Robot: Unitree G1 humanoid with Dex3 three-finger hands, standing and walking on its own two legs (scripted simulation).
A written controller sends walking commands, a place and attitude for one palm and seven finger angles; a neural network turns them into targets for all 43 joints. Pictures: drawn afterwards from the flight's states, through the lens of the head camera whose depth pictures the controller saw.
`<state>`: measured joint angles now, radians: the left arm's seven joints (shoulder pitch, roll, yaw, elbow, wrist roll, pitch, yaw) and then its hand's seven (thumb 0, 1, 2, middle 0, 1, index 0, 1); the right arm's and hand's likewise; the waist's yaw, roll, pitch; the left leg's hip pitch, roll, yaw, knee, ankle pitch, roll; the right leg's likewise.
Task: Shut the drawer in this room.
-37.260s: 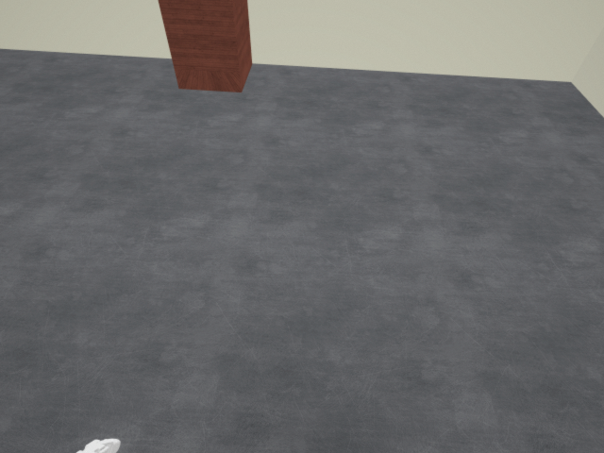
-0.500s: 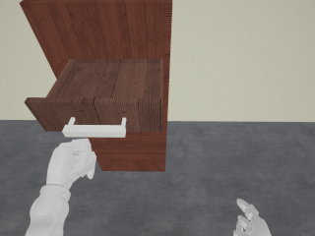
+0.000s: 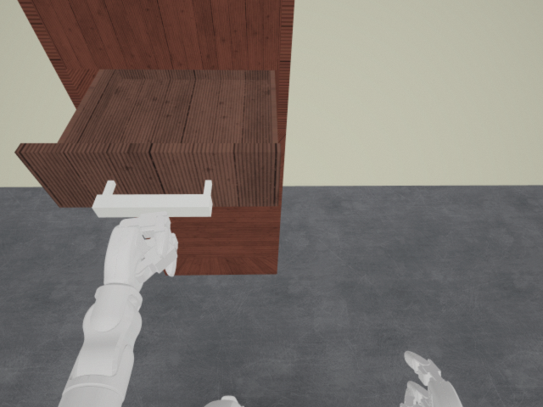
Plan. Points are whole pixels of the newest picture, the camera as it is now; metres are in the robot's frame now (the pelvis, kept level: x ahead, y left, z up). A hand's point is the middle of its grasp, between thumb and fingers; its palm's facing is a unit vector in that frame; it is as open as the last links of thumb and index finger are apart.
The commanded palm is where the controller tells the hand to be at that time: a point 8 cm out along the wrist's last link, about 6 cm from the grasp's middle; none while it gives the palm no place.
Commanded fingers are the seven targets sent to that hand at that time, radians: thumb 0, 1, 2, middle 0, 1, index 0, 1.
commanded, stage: bring the fist close to the handle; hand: left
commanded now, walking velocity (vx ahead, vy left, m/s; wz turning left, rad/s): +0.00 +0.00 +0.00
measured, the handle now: (157, 195) +0.41 +0.20 +0.07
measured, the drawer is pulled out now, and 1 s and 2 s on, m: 0.22 0.19 0.07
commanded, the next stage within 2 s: push the drawer shut in 0.28 s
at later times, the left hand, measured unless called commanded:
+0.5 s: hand (167, 253) +0.31 +0.16 +0.07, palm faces +0.05 -1.00 -0.03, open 3.3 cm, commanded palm +0.30 +0.21 +0.07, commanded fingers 0.00 0.90 0.90 -1.40 -1.60 -1.40 -1.60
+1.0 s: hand (171, 221) +0.37 +0.17 +0.06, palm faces +0.04 -1.00 -0.03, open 2.6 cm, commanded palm +0.37 +0.22 +0.07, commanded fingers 0.00 0.90 0.90 -1.40 -1.60 -1.40 -1.60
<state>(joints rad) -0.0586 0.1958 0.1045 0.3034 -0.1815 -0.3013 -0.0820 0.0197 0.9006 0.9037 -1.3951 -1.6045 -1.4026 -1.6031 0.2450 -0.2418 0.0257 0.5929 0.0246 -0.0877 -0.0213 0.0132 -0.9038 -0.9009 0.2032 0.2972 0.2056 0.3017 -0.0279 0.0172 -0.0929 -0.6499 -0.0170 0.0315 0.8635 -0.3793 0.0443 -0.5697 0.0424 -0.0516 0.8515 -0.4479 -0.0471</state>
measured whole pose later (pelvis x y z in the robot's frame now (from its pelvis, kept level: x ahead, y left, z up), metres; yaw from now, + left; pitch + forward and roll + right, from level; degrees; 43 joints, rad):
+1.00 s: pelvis -0.01 -0.01 -0.01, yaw +1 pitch +11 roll -1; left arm -0.40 0.28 0.17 0.69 -0.20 -0.37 -0.16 -0.09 0.74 0.94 -1.40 -1.60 -1.40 -1.60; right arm 0.28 -0.26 0.03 0.65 0.05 -0.03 -0.05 0.01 -0.91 -0.90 0.20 0.30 0.20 0.30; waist -0.04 0.02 -0.09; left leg -0.72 -0.01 -0.01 0.90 -0.37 0.03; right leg -0.63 0.05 -0.09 0.87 -0.44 -0.07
